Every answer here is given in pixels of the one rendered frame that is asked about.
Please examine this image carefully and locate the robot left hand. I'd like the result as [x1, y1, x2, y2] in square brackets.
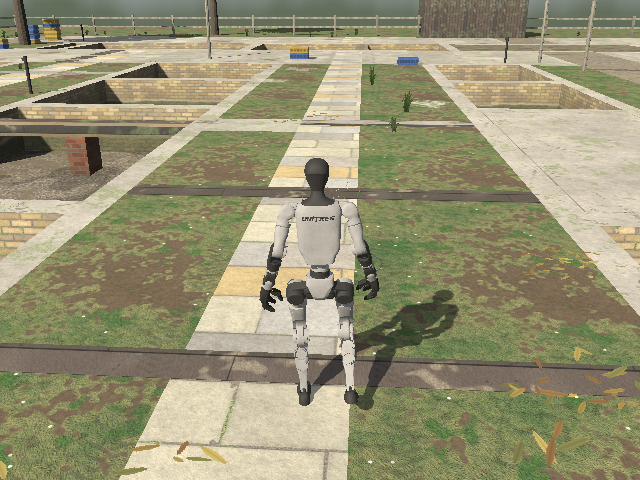
[259, 287, 283, 312]

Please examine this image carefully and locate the robot right forearm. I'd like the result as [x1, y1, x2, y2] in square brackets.
[357, 240, 377, 282]

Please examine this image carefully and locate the left robot upper arm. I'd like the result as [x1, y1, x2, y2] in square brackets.
[271, 202, 297, 259]

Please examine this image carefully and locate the robot left forearm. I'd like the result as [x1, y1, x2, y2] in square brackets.
[262, 243, 282, 290]

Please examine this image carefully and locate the right robot upper arm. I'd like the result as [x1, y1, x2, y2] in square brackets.
[339, 201, 367, 256]

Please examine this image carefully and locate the robot left shin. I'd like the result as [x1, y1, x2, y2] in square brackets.
[293, 329, 309, 392]

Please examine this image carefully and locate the robot right hand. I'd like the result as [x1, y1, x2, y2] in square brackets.
[356, 278, 380, 300]

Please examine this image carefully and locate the robot left foot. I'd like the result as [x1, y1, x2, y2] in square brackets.
[297, 381, 311, 406]

